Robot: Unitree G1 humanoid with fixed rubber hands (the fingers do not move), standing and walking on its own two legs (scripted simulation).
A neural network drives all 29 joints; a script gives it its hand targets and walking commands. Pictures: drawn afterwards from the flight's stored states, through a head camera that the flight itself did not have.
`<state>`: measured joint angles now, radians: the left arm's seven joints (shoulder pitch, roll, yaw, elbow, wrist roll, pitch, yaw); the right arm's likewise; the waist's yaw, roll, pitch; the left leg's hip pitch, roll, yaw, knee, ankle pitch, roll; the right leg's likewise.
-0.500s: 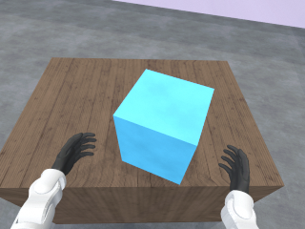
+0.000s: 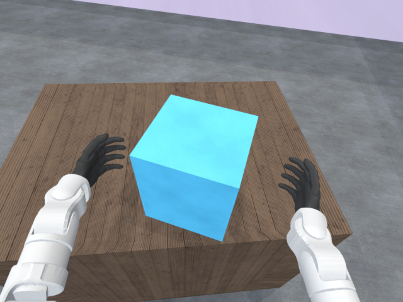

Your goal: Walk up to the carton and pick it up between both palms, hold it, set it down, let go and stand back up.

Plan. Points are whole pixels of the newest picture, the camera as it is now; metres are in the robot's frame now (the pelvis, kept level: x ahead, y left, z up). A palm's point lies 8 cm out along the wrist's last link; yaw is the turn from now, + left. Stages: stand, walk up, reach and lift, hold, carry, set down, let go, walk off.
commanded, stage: reach and lift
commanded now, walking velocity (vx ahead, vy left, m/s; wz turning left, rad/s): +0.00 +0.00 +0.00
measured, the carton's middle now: (197, 170) +0.41 +0.01 -0.01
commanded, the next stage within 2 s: none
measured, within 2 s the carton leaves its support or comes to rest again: neither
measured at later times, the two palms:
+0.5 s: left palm (98, 130) +0.41 +0.21 +0.12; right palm (304, 168) +0.33 -0.18 +0.11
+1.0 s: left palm (115, 95) +0.47 +0.18 +0.16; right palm (302, 132) +0.38 -0.18 +0.14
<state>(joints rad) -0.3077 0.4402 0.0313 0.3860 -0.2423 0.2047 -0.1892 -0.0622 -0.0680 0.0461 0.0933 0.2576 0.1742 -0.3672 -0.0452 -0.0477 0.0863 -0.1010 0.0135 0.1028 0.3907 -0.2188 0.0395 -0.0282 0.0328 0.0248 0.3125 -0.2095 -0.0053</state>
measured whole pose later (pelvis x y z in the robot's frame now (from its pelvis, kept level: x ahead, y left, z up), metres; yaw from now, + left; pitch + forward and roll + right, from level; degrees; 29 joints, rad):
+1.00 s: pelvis -0.01 +0.01 +0.00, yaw +2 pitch +5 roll -2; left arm -1.04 0.44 -0.05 1.10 -0.23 0.19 -0.11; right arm -0.80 -0.09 -0.07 0.74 0.26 0.22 -0.29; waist -0.19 -0.03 -0.06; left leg -0.32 0.00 0.07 0.44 -0.20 0.06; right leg -0.22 0.02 -0.01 0.33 -0.19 0.01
